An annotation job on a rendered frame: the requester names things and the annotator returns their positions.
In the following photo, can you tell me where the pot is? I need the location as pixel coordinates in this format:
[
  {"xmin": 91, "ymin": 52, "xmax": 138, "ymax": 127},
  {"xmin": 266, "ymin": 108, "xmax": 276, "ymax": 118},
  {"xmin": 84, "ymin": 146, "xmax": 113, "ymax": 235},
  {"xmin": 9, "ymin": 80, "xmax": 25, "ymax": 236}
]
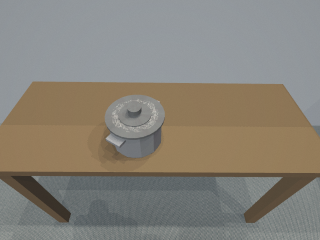
[{"xmin": 106, "ymin": 100, "xmax": 162, "ymax": 158}]

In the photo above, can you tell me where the table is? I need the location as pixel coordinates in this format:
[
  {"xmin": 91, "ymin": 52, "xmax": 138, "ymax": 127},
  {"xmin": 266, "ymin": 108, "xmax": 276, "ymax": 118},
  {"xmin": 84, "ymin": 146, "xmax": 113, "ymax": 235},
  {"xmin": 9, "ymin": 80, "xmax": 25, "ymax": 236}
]
[{"xmin": 0, "ymin": 81, "xmax": 320, "ymax": 223}]

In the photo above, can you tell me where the knob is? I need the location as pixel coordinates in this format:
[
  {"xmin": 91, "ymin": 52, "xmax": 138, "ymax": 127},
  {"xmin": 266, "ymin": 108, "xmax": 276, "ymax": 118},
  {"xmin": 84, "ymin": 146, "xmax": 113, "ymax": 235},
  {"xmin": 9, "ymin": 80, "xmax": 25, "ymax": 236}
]
[{"xmin": 127, "ymin": 102, "xmax": 142, "ymax": 116}]

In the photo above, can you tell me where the lid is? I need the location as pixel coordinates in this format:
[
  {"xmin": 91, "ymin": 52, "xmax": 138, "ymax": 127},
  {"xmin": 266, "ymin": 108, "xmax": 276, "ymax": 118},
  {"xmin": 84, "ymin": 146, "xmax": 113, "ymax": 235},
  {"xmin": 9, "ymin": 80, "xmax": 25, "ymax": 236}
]
[{"xmin": 104, "ymin": 94, "xmax": 165, "ymax": 140}]

